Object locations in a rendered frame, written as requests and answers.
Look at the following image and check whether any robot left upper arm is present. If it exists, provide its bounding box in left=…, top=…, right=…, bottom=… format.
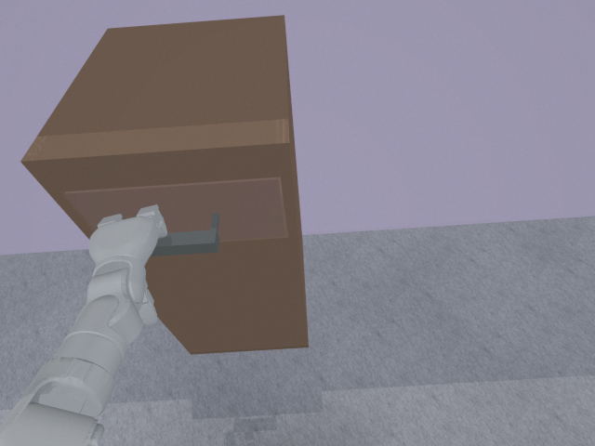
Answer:
left=0, top=402, right=105, bottom=446

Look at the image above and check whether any left robot hand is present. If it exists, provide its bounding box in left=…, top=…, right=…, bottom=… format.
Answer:
left=89, top=204, right=167, bottom=325

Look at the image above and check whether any drawer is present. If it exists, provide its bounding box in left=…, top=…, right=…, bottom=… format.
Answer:
left=65, top=177, right=285, bottom=241

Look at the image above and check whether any handle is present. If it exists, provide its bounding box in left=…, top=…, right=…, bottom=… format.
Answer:
left=151, top=213, right=220, bottom=256

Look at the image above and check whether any cabinet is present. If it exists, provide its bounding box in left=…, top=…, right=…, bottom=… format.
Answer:
left=20, top=15, right=309, bottom=355

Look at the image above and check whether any left robot forearm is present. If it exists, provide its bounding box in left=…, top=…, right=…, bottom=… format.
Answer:
left=0, top=256, right=146, bottom=445

